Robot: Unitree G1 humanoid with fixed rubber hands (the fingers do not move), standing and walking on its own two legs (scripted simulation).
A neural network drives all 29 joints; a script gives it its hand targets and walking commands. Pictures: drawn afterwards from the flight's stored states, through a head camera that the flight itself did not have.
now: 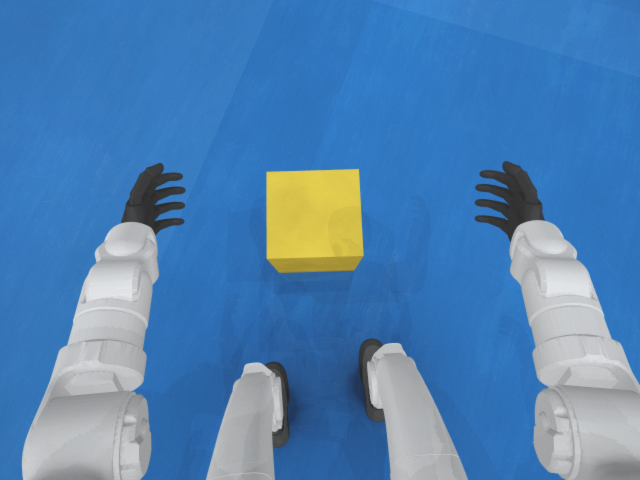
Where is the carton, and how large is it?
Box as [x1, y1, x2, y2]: [267, 169, 363, 272]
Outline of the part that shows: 358,169 267,172 267,259 279,272 353,270 363,255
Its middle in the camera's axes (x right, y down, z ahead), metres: -0.02 -0.03 +0.97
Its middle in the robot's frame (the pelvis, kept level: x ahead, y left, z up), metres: +0.53 -0.01 -0.56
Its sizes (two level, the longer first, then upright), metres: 0.210 0.200 0.250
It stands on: the floor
